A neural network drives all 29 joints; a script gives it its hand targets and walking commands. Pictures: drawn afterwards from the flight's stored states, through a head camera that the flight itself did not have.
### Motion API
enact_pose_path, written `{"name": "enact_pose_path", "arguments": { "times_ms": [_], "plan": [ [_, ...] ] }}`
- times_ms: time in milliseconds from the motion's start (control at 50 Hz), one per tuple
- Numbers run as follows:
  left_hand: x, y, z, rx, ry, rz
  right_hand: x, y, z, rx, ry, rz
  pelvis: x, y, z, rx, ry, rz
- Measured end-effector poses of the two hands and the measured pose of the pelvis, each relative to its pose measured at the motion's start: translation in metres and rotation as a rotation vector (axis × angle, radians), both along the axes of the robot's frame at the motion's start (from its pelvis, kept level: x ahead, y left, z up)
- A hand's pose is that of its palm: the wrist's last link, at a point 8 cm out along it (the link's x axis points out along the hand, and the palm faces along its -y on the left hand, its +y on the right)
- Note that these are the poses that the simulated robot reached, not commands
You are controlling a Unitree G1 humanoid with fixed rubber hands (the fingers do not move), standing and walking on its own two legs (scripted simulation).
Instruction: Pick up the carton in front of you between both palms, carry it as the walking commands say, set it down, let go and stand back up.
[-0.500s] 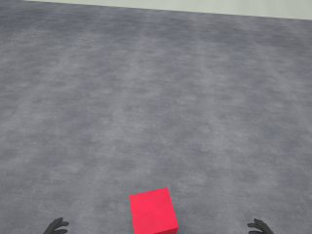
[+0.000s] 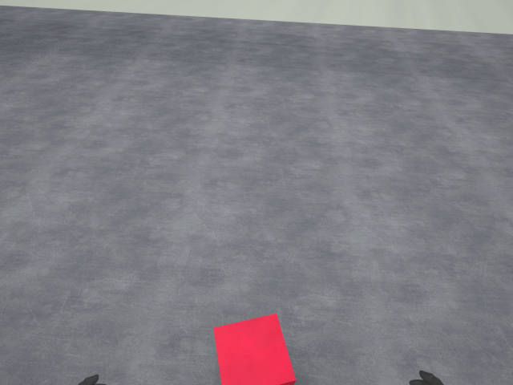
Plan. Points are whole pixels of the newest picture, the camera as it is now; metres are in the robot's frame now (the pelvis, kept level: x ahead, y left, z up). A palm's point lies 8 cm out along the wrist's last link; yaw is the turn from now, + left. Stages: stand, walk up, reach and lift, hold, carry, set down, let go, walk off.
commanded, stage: stand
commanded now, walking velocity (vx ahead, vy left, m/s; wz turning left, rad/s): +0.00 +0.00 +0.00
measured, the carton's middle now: (251, 365) +0.36 +0.00 -0.65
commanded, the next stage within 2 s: none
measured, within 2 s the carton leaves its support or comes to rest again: neither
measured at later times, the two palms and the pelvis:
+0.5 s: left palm out of the picture +0.08 +0.30 -0.10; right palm out of the picture +0.08 -0.31 -0.09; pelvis -0.02 +0.00 +0.01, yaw +0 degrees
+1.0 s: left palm out of the picture +0.06 +0.30 -0.10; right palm out of the picture +0.07 -0.31 -0.09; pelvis -0.02 +0.00 +0.01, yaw +1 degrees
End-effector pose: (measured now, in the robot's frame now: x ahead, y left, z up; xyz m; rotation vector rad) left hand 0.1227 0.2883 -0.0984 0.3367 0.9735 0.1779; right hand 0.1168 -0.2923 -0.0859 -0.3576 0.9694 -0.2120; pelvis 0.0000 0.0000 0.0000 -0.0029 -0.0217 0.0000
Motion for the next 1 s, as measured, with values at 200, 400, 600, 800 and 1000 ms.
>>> {"name": "enact_pose_path", "arguments": {
  "times_ms": [200,400,600,800,1000],
  "plan": [
    [-0.021,0.003,-0.002,0.003,0.04,0.017,-0.016,-0.007,-0.001,-0.007,0.034,-0.005,-0.008,-0.002,0.003,0.0,-0.012,0.0],
    [-0.039,0.006,-0.003,0.008,0.077,0.033,-0.031,-0.013,-0.003,-0.01,0.07,-0.012,-0.016,-0.004,0.004,-0.001,-0.02,0.002],
    [-0.05,0.01,-0.003,0.014,0.101,0.043,-0.04,-0.017,-0.005,-0.011,0.097,-0.017,-0.021,-0.005,0.006,-0.001,-0.024,0.004],
    [-0.055,0.012,-0.003,0.018,0.115,0.05,-0.044,-0.019,-0.006,-0.012,0.113,-0.019,-0.024,-0.005,0.006,-0.001,-0.025,0.007],
    [-0.058,0.014,-0.003,0.019,0.126,0.055,-0.045,-0.02,-0.006,-0.013,0.123,-0.019,-0.025,-0.005,0.007,-0.001,-0.025,0.01]
  ]
}}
